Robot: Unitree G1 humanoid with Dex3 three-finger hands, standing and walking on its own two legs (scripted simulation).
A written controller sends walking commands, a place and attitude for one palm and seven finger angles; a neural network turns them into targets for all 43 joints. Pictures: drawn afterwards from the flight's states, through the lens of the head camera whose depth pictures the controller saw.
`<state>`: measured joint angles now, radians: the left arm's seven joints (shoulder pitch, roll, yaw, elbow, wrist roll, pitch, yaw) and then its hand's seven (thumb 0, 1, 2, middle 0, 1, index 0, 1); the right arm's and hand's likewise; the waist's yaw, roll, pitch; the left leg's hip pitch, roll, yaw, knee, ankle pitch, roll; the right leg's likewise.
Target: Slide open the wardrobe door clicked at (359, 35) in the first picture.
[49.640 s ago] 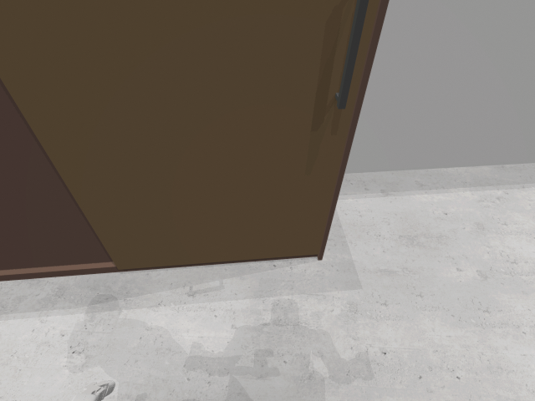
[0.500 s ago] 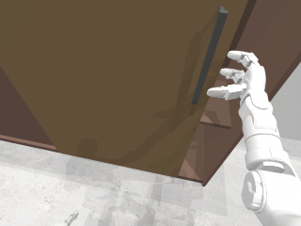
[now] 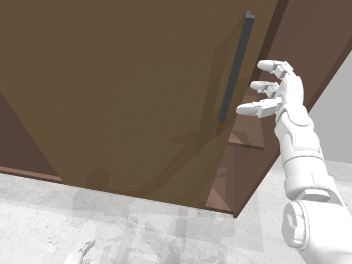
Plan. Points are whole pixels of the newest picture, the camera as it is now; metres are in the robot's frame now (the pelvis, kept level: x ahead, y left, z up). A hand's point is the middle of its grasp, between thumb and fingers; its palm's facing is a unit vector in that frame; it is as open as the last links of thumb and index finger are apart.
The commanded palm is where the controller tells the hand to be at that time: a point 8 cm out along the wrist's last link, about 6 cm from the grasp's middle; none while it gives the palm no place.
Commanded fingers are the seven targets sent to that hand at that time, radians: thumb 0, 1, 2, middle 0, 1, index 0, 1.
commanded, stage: feel for the door with the fingertips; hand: right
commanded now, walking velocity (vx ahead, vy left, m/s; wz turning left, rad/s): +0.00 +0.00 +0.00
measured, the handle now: (232, 74) +0.54 -0.09 +0.18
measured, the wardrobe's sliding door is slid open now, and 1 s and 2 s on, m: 0.18 0.18 0.18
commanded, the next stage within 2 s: slide the fingers in behind the handle in 1.02 s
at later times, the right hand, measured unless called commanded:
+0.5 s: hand (242, 89) +0.46 -0.10 +0.19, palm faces +0.05 +1.00 +0.02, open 14.0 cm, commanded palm +0.43 -0.16 +0.19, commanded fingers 0.00 0.50 -0.30 0.30 1.20 0.30 1.20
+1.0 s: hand (244, 82) +0.49 -0.11 +0.19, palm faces +0.06 +1.00 +0.03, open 14.0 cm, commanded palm +0.46 -0.16 +0.19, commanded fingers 0.00 0.50 -0.30 0.30 1.20 0.30 1.20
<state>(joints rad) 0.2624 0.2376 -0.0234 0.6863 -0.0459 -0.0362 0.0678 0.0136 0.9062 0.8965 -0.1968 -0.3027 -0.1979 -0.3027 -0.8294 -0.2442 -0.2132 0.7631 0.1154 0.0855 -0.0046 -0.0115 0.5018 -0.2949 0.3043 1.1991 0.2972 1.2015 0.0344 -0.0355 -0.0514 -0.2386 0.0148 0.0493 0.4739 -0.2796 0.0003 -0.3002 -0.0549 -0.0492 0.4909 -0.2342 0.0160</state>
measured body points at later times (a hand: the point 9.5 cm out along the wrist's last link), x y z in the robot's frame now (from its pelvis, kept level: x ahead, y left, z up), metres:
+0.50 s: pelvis +0.00 +0.00 +0.00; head +0.00 +0.01 +0.45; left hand +0.09 +0.25 -0.12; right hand +0.45 -0.15 +0.20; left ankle -0.02 +0.12 -0.74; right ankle +0.01 -0.13 -0.74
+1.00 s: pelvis +0.00 +0.00 +0.00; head +0.03 +0.01 +0.45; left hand +0.07 +0.25 -0.13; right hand +0.48 -0.16 +0.19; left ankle -0.02 +0.12 -0.74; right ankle +0.01 -0.13 -0.74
